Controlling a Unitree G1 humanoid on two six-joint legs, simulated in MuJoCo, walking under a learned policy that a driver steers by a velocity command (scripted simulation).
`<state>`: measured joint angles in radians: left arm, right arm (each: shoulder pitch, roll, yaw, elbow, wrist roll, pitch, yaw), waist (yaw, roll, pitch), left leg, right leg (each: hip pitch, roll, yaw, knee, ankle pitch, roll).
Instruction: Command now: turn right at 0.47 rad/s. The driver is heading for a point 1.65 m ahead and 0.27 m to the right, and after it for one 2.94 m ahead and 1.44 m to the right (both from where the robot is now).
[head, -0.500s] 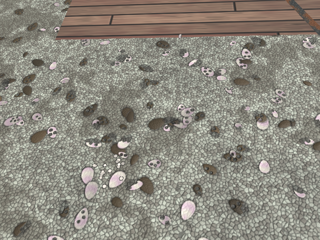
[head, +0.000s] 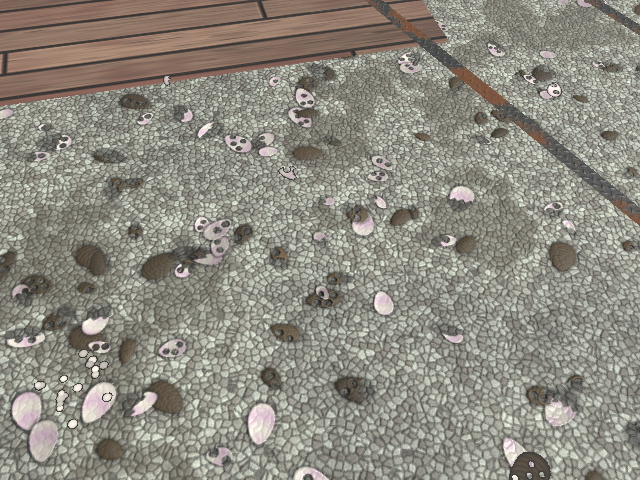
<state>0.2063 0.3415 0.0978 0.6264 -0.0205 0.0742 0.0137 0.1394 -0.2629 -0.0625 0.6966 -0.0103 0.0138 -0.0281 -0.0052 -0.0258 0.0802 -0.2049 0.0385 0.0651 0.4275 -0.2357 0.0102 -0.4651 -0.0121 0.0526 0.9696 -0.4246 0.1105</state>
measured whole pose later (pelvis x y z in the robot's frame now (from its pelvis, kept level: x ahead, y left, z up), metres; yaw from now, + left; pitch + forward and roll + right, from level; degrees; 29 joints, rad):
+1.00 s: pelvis +0.00 -0.03 +0.00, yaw -5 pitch -2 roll +0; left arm 0.18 0.24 0.04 0.96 0.00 0.02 0.03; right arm 0.20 -0.25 -0.01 0.93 -0.01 -0.01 -0.03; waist 0.00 0.00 0.04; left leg -0.15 0.02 0.00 0.48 -0.29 -0.02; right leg -0.19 0.02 0.03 0.48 -0.26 -0.01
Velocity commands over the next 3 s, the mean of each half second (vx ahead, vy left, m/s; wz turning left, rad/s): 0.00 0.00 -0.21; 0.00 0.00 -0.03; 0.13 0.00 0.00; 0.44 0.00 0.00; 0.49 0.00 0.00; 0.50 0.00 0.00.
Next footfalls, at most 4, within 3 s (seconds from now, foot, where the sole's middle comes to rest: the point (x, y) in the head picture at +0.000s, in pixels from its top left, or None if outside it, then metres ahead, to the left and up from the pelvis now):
0.14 right None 0.04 -0.15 -0.78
0.48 left None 0.04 0.09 -0.78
1.96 right None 0.44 -0.11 -0.78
2.48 left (261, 364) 0.68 0.13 -0.78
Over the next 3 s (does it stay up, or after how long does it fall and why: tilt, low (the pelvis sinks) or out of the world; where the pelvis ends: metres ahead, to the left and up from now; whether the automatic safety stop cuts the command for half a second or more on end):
stays up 0.80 0.02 -0.01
